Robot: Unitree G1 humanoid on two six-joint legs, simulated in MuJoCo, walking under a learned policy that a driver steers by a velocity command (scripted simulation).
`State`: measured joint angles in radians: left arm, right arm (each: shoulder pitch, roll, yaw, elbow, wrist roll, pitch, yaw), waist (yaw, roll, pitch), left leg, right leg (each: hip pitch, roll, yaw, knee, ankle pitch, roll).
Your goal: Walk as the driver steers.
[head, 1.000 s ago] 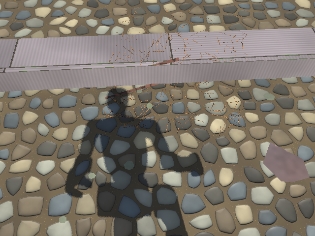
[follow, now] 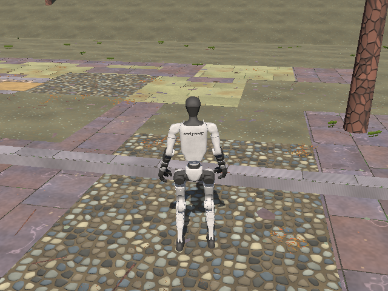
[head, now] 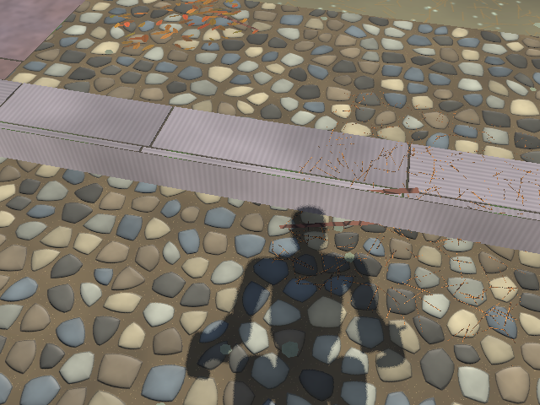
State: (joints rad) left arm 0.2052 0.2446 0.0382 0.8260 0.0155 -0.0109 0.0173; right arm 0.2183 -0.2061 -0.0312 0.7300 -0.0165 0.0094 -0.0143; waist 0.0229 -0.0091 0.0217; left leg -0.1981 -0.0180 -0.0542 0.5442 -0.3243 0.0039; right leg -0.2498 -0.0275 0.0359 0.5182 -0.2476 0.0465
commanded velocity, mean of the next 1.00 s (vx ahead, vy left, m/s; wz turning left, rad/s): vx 0.16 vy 0.00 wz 0.01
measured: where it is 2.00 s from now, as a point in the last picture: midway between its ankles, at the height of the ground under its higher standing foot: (290, 319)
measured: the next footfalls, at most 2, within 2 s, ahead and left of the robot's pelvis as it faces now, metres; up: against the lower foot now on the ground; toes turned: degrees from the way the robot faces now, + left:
left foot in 1.20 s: +0.45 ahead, +0.09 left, +0.00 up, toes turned +1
right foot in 1.74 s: +0.75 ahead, -0.15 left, +0.00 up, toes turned -3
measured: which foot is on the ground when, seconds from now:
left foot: down 0.00-0.72, up 0.74-1.00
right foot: down 0.00-1.00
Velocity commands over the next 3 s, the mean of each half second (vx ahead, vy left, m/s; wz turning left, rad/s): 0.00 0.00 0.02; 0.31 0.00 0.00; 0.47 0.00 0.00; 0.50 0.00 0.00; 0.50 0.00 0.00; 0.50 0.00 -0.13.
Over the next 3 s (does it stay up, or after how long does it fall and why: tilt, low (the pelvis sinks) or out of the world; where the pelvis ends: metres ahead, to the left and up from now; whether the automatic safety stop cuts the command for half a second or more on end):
stays up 1.27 -0.07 0.14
